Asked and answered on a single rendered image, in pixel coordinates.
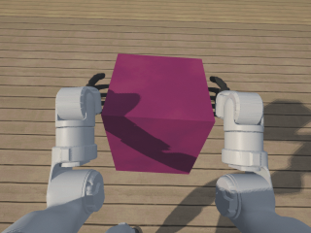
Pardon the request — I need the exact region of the left robot hand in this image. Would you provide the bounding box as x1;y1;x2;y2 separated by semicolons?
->
86;73;110;115

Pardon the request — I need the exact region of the right robot forearm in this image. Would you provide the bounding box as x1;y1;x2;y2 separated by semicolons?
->
215;90;276;207

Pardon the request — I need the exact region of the left robot forearm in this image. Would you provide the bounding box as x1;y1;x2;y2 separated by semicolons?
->
46;86;102;205

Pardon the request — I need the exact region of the carton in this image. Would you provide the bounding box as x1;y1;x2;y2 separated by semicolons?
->
101;53;216;175

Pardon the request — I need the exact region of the right robot upper arm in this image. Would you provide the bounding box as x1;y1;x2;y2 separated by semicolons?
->
215;174;311;233

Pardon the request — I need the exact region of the right robot hand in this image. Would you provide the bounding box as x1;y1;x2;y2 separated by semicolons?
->
208;76;230;117

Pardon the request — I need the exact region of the left robot upper arm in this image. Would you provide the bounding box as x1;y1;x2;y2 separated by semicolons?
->
1;169;105;233

